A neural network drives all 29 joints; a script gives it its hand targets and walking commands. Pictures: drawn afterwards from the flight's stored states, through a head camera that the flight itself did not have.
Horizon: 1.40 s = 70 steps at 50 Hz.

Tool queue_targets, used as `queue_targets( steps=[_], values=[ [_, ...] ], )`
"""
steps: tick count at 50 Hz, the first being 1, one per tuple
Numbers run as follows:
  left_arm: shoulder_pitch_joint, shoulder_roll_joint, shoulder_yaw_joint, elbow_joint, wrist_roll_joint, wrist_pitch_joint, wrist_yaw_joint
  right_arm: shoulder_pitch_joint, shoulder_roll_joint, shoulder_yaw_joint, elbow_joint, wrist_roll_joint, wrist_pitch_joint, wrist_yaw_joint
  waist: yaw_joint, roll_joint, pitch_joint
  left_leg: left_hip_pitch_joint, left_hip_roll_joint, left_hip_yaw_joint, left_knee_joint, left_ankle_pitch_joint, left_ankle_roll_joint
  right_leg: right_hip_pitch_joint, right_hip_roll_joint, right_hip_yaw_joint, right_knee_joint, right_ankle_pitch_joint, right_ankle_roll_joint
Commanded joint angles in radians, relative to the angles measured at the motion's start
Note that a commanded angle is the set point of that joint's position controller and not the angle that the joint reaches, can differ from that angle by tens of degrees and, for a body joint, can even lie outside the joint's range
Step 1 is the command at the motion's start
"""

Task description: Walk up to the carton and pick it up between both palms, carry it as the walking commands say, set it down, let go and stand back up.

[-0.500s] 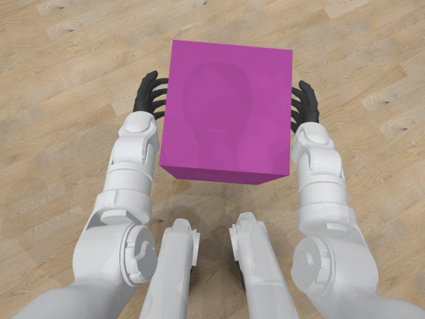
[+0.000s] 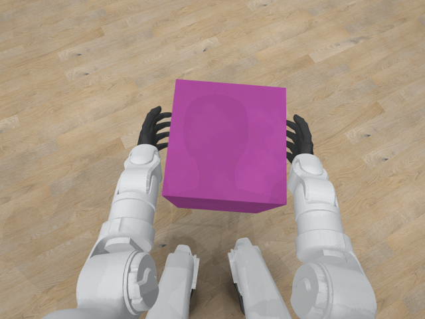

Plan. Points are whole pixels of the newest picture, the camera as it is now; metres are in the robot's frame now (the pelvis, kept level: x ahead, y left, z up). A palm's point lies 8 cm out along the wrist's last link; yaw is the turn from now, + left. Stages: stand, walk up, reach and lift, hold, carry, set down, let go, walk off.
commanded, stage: reach and lift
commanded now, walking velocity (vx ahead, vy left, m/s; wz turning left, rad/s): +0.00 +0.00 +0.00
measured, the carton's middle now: (223, 157) +0.43 -0.03 -0.12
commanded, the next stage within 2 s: none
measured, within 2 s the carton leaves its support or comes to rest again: neither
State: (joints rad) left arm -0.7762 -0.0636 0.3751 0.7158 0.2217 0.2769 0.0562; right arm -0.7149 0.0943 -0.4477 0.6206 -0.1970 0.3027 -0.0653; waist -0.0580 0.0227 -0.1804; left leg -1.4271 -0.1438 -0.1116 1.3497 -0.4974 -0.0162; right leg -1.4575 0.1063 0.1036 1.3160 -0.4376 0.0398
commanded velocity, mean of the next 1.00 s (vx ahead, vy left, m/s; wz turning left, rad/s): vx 0.00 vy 0.00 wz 0.00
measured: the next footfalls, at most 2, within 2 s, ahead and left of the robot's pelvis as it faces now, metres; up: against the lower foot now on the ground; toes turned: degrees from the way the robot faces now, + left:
none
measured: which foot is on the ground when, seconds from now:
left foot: down 0.00-1.00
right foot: down 0.00-1.00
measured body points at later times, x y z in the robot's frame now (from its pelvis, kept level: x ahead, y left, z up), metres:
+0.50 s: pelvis +0.02 +0.00 +0.07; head +0.16 -0.01 +0.50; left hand +0.42 +0.11 +0.02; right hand +0.39 -0.18 +0.02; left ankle +0.05 +0.11 -0.59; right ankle +0.08 -0.13 -0.59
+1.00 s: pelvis +0.04 +0.00 +0.12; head +0.12 -0.01 +0.57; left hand +0.40 +0.12 +0.09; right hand +0.37 -0.18 +0.09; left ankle +0.05 +0.11 -0.59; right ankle +0.08 -0.13 -0.59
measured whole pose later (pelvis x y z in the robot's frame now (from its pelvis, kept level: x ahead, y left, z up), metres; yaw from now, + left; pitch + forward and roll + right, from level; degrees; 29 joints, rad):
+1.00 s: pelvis +0.04 +0.00 +0.12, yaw +0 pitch +15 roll +0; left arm -0.46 -0.14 0.35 0.60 0.29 0.32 0.01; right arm -0.41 0.18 -0.40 0.51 -0.28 0.36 -0.03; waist -0.05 0.01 -0.10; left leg -0.65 -0.09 -0.14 0.71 -0.31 0.00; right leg -0.69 0.08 0.14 0.69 -0.26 0.01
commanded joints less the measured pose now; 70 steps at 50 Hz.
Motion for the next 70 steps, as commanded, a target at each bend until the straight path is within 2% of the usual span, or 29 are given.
queue_targets(
  steps=[1, 27, 40, 57, 64, 70],
  values=[
    [-0.541, -1.046, -0.507, 0.022, -0.107, -0.027, -0.212, -0.594, 1.007, 0.572, 0.023, 0.119, -0.021, 0.237, -0.016, 0.013, -0.778, 0.403, -0.03, 0.067, -0.201, 0.267, 0.0, 0.56, 0.044, -0.103, -0.143, 0.308, -0.005],
    [-0.318, -1.054, -0.508, -0.008, -0.056, -0.033, -0.244, -0.363, 1.031, 0.595, -0.005, 0.065, -0.028, 0.253, -0.005, -0.002, -0.586, 0.688, 0.009, 0.035, -0.501, 0.359, 0.016, 0.877, 0.012, -0.049, -0.438, 0.406, -0.019],
    [-0.224, -1.052, -0.53, -0.05, -0.05, -0.004, -0.264, -0.27, 1.038, 0.611, -0.037, 0.048, -0.003, 0.261, -0.001, -0.011, -0.491, 0.847, 0.029, 0.028, -0.643, 0.409, 0.018, 1.029, -0.001, -0.035, -0.584, 0.446, -0.022],
    [-0.128, -1.051, -0.566, -0.107, -0.064, 0.075, -0.277, -0.175, 1.028, 0.638, -0.097, 0.066, 0.083, 0.272, -0.009, -0.006, -0.341, 1.063, 0.047, 0.012, -0.824, 0.45, 0.019, 1.25, -0.015, -0.031, -0.761, 0.493, -0.028],
    [-0.107, -1.049, -0.583, -0.147, -0.087, 0.13, -0.283, -0.15, 1.033, 0.651, -0.134, 0.088, 0.142, 0.275, -0.015, -0.012, -0.267, 1.133, 0.053, 0.008, -0.884, 0.428, 0.019, 1.335, -0.018, -0.03, -0.819, 0.483, -0.028],
    [-0.093, -1.032, -0.591, -0.184, -0.108, 0.185, -0.289, -0.133, 1.044, 0.672, -0.172, 0.115, 0.206, 0.277, -0.006, -0.019, -0.203, 1.191, 0.057, 0.006, -0.928, 0.414, 0.023, 1.407, -0.021, -0.025, -0.861, 0.476, -0.025]
  ],
)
